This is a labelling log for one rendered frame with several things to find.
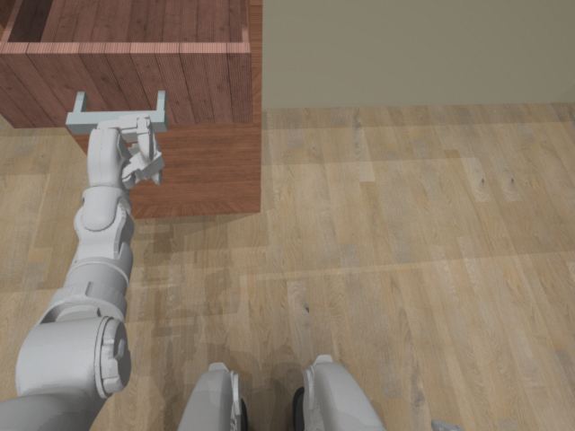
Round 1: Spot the cabinet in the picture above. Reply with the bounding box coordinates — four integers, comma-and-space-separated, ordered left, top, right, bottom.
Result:
0, 0, 262, 219

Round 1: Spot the right robot shin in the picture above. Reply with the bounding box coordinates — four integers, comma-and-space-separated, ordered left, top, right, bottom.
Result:
303, 355, 332, 431

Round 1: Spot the robot left hand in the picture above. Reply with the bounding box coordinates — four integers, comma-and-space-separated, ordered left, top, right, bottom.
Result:
87, 113, 165, 195

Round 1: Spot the left robot thigh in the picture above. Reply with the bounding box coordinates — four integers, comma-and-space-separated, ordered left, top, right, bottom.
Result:
177, 369, 242, 431

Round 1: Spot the drawer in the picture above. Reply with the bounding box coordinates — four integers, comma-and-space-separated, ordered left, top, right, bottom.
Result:
0, 0, 252, 128

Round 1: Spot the robot left upper arm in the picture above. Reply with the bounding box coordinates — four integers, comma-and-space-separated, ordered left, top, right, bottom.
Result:
0, 316, 131, 431

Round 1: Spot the handle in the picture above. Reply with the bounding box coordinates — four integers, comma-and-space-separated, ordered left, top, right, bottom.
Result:
66, 91, 168, 135

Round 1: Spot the robot left forearm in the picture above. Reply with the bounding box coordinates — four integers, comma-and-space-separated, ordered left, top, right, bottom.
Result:
15, 186, 135, 397

